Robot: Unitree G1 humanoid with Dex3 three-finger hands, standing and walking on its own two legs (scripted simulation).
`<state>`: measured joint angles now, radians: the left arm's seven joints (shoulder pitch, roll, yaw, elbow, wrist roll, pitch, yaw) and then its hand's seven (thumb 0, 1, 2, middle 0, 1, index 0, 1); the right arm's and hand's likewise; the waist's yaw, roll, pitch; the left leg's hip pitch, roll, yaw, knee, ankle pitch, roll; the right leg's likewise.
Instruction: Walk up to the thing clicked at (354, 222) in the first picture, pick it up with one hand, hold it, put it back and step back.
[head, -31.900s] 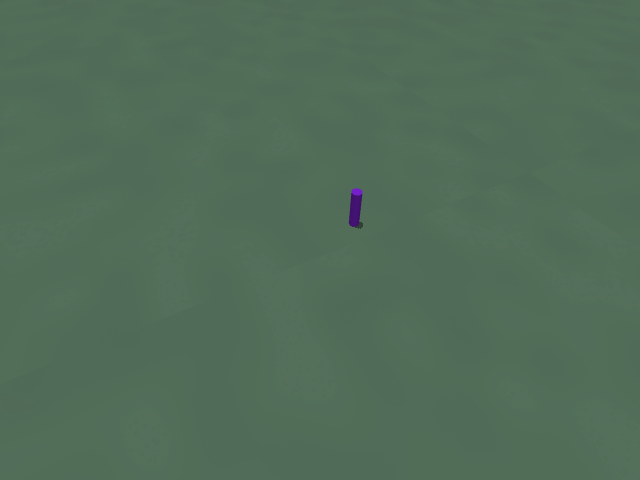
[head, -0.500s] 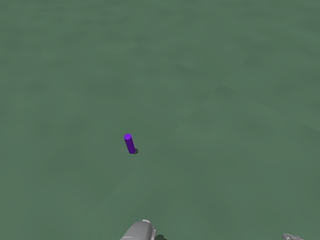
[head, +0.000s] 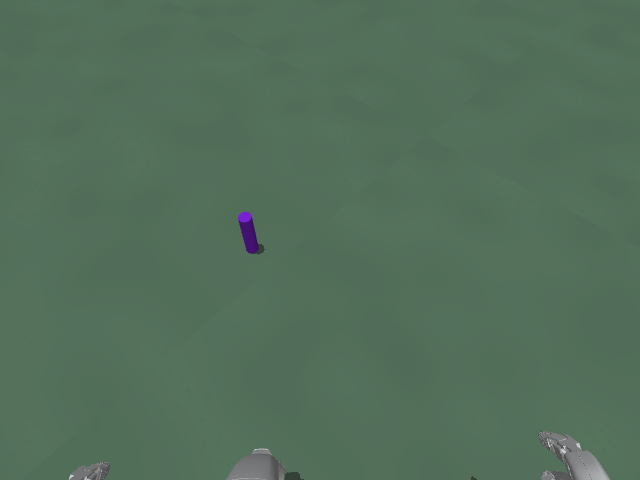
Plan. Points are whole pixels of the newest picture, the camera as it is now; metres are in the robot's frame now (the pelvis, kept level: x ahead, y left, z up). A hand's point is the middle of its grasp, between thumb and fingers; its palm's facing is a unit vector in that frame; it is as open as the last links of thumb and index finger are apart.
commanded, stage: step back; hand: left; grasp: from the side
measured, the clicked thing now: (248, 233) +0.95 +0.29 -0.65
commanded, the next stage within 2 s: stand in 1.16 s
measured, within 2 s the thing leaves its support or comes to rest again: neither
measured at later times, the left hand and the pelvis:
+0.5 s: hand out of the picture -0.04 +0.29 -0.13, palm faces +0.06 -0.91 -0.40, open 7.4 cm; pelvis -0.07 +0.00 +0.02, yaw +4 degrees
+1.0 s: hand out of the picture +0.03 +0.29 -0.14, palm faces +0.08 -0.93 -0.36, open 7.4 cm; pelvis -0.02 +0.02 +0.01, yaw +4 degrees
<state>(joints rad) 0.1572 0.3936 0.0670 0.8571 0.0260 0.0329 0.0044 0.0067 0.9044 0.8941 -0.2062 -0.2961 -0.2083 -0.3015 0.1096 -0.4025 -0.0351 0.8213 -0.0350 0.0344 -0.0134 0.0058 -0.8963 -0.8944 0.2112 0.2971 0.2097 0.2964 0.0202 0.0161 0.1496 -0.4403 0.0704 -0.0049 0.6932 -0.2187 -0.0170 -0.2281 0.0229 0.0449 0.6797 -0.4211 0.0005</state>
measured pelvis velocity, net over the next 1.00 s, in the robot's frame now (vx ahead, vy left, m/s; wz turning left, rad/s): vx -0.02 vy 0.02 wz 0.08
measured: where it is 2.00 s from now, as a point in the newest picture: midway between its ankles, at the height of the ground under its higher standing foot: outside the picture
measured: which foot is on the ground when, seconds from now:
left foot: down 0.00-0.02, up 0.04-0.28, down 0.30-0.58, up 0.60-0.82, down 0.84-1.00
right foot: down 0.00-1.00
